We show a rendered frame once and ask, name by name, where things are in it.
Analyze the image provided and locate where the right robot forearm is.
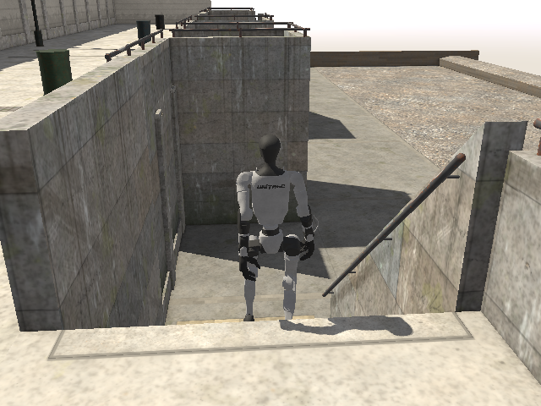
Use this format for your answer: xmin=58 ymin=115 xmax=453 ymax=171
xmin=300 ymin=205 xmax=314 ymax=242

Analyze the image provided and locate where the robot right hand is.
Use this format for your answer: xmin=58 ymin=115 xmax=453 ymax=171
xmin=300 ymin=239 xmax=314 ymax=261

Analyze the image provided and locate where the robot right thigh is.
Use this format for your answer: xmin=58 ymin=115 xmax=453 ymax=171
xmin=282 ymin=234 xmax=301 ymax=290

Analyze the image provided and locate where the robot right shin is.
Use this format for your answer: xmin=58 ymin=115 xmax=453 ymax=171
xmin=283 ymin=277 xmax=297 ymax=320

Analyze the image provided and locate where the left robot upper arm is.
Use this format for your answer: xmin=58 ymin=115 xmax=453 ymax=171
xmin=236 ymin=171 xmax=253 ymax=221

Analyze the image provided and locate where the right robot upper arm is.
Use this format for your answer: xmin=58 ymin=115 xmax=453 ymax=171
xmin=287 ymin=171 xmax=310 ymax=217

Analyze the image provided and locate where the left robot forearm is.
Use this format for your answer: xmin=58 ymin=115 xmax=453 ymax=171
xmin=238 ymin=209 xmax=250 ymax=257

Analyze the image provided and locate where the robot left hand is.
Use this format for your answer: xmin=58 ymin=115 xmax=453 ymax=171
xmin=239 ymin=256 xmax=260 ymax=281

